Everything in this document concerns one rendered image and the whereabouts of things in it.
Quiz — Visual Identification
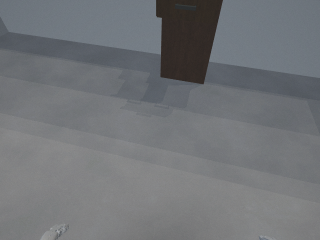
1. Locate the handle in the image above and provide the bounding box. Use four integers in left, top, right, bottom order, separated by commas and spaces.
175, 3, 197, 11

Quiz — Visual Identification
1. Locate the drawer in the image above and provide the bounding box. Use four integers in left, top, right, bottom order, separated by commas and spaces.
156, 0, 221, 24

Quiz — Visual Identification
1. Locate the cabinet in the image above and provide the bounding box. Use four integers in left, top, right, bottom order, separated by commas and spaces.
160, 0, 223, 84

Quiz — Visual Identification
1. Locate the robot left hand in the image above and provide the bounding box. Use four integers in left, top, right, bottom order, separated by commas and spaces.
40, 223, 69, 240

